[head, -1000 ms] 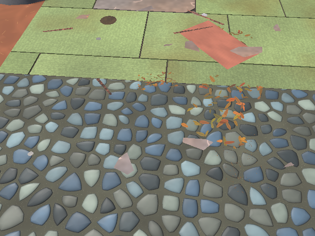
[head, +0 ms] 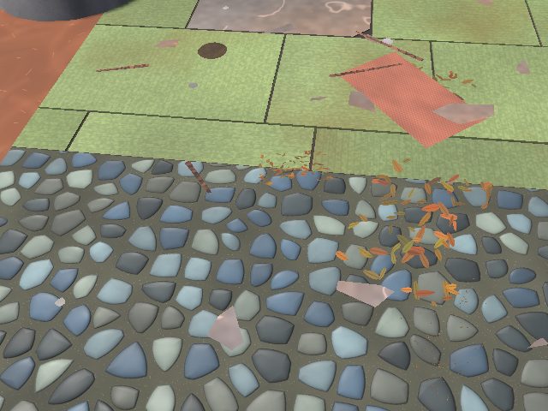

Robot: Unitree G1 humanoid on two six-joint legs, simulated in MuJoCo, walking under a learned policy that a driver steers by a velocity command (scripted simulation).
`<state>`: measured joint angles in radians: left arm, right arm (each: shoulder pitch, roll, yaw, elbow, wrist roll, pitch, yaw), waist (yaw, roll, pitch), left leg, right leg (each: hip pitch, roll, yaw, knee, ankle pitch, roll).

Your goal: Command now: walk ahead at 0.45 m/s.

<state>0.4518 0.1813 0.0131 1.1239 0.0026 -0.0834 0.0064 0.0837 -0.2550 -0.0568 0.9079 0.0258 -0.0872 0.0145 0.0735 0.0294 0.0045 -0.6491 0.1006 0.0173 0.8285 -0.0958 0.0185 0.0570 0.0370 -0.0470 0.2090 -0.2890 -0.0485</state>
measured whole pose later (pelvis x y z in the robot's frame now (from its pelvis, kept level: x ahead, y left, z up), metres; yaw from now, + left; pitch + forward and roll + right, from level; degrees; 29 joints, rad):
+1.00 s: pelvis +0.58 -0.02 +0.01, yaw +0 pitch +1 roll -1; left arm 0.32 0.22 0.05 0.99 0.00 -0.10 -0.02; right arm 0.14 -0.28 -0.07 0.92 0.01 -0.08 -0.01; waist 0.04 0.04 0.00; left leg -0.66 0.14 -0.03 0.97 -0.16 0.02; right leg -0.13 0.06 -0.07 0.26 -0.16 -0.07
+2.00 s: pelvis +1.15 -0.03 -0.01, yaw -18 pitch +1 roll +0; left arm 0.22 0.26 0.09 0.81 -0.01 -0.06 -0.03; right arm 0.17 -0.27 -0.06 0.88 0.01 -0.13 0.00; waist 0.01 0.01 0.05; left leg -0.46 0.06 -0.04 1.20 -0.37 0.01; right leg -0.32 0.11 -0.01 0.46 -0.16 -0.11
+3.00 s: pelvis +1.39 -0.05 -0.01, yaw -13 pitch +2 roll +0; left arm 0.18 0.29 0.08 0.73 -0.02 0.01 0.04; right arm 0.14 -0.30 -0.08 0.67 0.02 0.05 0.03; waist 0.02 -0.01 0.03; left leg -0.34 0.01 0.04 0.60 -0.25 -0.02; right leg -0.24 -0.11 -0.11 0.56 -0.34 0.05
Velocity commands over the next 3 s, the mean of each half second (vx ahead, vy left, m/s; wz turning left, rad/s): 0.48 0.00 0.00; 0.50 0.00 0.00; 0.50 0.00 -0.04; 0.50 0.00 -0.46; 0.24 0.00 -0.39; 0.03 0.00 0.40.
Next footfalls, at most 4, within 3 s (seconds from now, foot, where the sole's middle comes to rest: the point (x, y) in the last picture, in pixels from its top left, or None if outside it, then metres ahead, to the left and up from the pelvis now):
0.18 left None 0.30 0.14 -0.78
0.72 right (354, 372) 0.60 -0.10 -0.78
1.28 left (270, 262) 0.93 0.14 -0.78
1.84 right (353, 192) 1.21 -0.11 -0.78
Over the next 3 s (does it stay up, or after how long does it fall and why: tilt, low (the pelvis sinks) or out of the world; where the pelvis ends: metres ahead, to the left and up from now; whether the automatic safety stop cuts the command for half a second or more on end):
stays up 1.39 -0.05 -0.01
